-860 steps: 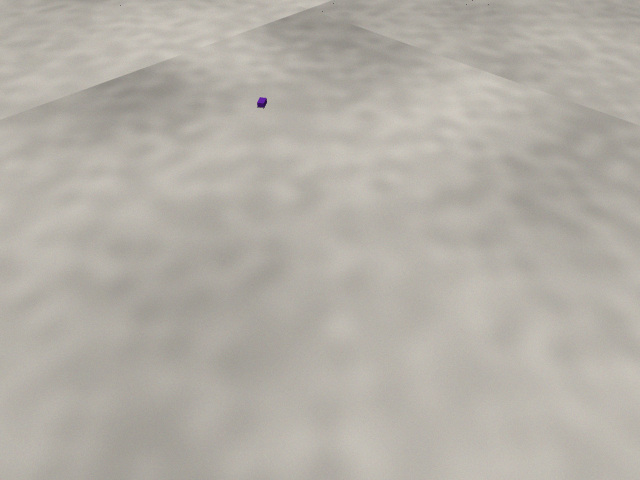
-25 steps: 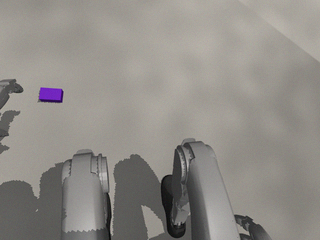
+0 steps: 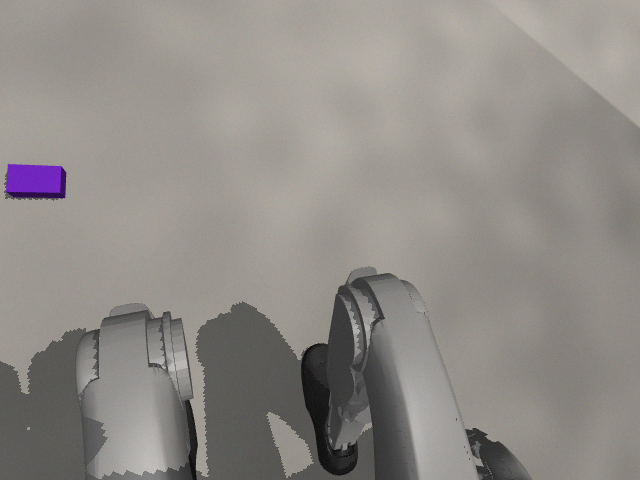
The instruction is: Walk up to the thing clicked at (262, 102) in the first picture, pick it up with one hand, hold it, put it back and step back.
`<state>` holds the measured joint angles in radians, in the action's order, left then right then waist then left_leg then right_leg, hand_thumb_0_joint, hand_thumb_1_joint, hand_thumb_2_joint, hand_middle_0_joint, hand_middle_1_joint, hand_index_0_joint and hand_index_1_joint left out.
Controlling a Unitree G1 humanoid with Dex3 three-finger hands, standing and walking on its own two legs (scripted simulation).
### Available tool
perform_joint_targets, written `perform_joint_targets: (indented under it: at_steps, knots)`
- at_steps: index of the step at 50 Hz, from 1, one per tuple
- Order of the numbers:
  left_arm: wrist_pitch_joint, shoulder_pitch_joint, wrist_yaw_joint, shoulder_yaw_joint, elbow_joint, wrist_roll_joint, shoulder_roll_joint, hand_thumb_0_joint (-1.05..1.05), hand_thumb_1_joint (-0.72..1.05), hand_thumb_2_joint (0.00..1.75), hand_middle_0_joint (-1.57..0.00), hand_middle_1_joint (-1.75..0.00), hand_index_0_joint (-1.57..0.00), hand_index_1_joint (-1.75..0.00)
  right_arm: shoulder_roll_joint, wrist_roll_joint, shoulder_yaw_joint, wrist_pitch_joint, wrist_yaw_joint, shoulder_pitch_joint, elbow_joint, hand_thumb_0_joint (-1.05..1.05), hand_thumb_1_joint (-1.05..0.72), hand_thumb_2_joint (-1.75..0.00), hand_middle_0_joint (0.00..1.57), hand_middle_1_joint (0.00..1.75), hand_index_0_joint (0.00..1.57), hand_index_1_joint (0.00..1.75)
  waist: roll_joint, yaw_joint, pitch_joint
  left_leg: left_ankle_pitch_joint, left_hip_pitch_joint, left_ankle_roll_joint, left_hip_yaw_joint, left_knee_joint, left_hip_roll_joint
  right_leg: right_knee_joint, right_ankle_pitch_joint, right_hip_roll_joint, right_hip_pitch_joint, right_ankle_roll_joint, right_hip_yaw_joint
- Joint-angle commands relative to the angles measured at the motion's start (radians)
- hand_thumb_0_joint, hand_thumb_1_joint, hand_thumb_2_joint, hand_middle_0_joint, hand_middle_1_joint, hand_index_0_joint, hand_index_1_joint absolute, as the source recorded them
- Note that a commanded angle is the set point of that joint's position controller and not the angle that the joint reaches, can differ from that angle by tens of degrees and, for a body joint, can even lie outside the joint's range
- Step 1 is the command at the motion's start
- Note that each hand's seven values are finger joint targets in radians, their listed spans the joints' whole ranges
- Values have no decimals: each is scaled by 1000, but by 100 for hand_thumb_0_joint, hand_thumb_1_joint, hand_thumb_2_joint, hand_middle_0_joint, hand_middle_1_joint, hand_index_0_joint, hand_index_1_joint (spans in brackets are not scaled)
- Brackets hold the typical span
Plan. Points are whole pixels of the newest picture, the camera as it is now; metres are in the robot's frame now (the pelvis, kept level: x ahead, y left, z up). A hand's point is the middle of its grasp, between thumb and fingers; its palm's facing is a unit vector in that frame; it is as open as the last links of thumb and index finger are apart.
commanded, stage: rise first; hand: left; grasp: from above
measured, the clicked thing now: (37, 181) +0.52 +0.31 -0.30
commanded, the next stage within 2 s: none
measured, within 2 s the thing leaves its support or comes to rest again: neither
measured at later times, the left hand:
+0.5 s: hand out of the picture +0.45 +0.35 -0.19, palm faces -0.49 -0.06 -0.87, open 12.6 cm
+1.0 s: hand out of the picture +0.46 +0.35 -0.20, palm faces -0.47 -0.04 -0.88, open 12.5 cm
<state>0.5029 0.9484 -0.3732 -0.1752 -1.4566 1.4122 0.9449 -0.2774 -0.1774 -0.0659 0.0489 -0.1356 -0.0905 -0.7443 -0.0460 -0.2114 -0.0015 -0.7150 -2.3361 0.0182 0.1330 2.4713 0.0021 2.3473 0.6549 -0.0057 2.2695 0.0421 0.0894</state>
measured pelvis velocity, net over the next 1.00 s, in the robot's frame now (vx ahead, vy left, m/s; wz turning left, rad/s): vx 0.00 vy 0.00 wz -0.04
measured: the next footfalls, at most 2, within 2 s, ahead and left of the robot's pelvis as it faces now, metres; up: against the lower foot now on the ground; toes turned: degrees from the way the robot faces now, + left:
none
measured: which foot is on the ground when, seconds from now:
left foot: down 0.00-1.00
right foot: down 0.00-1.00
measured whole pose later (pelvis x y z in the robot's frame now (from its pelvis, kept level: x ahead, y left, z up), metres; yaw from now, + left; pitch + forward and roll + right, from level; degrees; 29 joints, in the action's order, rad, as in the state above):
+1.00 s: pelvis +0.00 +0.00 -0.01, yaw -2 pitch +32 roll -12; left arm 0.40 1.04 -0.43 -0.14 -1.56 1.42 1.01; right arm -0.28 -0.20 -0.16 -0.01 -0.16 -0.12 -0.70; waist -0.07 -0.30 0.04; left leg -0.72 -2.37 0.03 0.17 2.51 0.00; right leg 2.35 0.65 0.00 2.28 0.05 0.12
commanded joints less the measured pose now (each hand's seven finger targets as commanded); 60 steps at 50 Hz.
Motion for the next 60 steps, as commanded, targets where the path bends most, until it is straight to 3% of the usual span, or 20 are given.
perform_joint_targets:
  at_steps: [1,5,12,16,20,21,23,26,30,40,41,50,52,54,60]
  knots:
    - [-20,277,-60,-36,97,-13,292,0,-21,74,-36,-67,-35,-67,-270,-13,75,-9,14,-202,1,0,-91,-90,20,30,20,30,357,-10,-674,235,590,13,-48,-268,-12,-202,-166,36,-249,-67,77]
    - [-47,291,-68,-41,98,-20,315,0,-22,75,-34,-69,-34,-69,-274,-13,71,-15,12,-200,8,0,-91,-90,20,30,20,30,367,-8,-679,221,567,12,-49,-267,-14,-192,-163,39,-249,-69,82]
    - [-65,273,-50,-54,122,-31,346,0,-23,76,-32,-72,-32,-72,-277,-25,65,-15,6,-223,9,0,-91,-90,20,30,20,30,369,-14,-722,303,560,19,-58,-231,-15,-185,-246,38,-331,-62,76]
    - [-61,293,-40,-44,119,-53,333,0,-26,77,-30,-75,-30,-75,-279,-26,55,-15,4,-214,13,0,-91,-90,20,30,20,30,375,-26,-679,277,549,17,-51,-236,-13,-188,-215,38,-299,-65,81]
    - [-53,262,-36,-39,97,-47,329,0,-24,77,-31,-74,-31,-73,-286,-32,45,-10,2,-221,15,0,-91,-90,20,30,20,30,371,-33,-677,307,570,15,-41,-231,-11,-185,-232,39,-303,-65,84]
    - [-51,260,-33,-31,97,-45,323,0,-32,84,-30,-72,-28,-75,-288,-34,42,-9,0,-218,17,0,-91,-90,20,30,20,30,387,-35,-679,323,591,12,-38,-235,-10,-185,-238,39,-297,-66,87]
    - [-45,282,-43,-40,104,-45,338,0,-24,75,-32,-74,-32,-73,-289,-31,39,-8,-2,-213,19,0,-91,-90,20,30,20,30,400,-30,-676,303,582,9,-36,-242,-10,-180,-223,42,-290,-70,91]
    - [-43,311,-54,-32,83,-52,322,0,-24,76,-32,-75,-32,-74,-291,-34,34,-15,-4,-209,22,0,-91,-90,20,30,20,30,381,-51,-631,263,557,10,-33,-240,-8,-184,-200,41,-268,-68,95]
    - [-40,326,-72,-22,68,-26,340,0,-22,74,-33,-74,-34,-73,-293,-32,27,-21,-4,-210,22,0,-91,-90,20,30,20,30,382,-61,-632,240,535,14,-39,-227,-8,-192,-194,47,-287,-67,93]
    - [-78,338,-105,1,25,-9,326,0,-26,77,-29,-81,-30,-79,-297,-33,15,-45,-6,-222,28,0,-91,-90,20,30,20,30,405,-83,-626,257,554,7,-30,-231,-5,-180,-211,47,-266,-68,103]
    - [-81,368,-110,-10,46,-10,346,0,-26,77,-28,-81,-30,-79,-301,-31,13,-45,-6,-223,26,0,-91,-90,20,30,20,30,417,-82,-640,265,555,7,-29,-234,-5,-179,-218,45,-273,-66,105]
    - [-123,337,-89,6,17,-22,340,0,-27,78,-28,-82,-29,-80,-302,-20,1,-59,-7,-230,43,0,-91,-90,20,30,20,30,430,-87,-613,251,551,4,-26,-242,-5,-179,-218,44,-270,-69,102]
    - [-119,349,-88,-8,55,-40,349,0,-27,79,-28,-81,-29,-80,-307,-23,0,-60,-9,-237,51,0,-91,-90,20,30,20,30,440,-88,-642,265,563,2,-23,-249,-4,-183,-228,42,-295,-66,107]
    - [-119,349,-75,8,47,-43,339,0,-28,79,-28,-82,-29,-80,-307,-18,-3,-62,-11,-237,46,0,-91,-90,20,30,20,30,444,-97,-625,271,571,1,-16,-245,0,-179,-229,43,-277,-68,106]
    - [-102,329,-56,1,53,-51,353,0,-28,79,-27,-82,-28,-81,-304,-17,-10,-61,-13,-242,55,0,-91,-90,20,30,20,30,425,-92,-611,241,536,4,-24,-249,-3,-196,-211,47,-304,-70,103]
